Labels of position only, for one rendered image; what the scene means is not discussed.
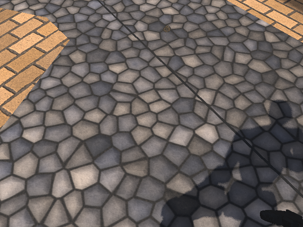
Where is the right robot hand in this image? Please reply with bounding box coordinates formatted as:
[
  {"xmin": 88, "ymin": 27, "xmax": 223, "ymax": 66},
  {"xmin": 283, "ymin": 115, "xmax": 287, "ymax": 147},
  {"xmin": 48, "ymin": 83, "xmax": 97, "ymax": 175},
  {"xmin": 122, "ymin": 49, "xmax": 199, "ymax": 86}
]
[{"xmin": 259, "ymin": 209, "xmax": 303, "ymax": 227}]

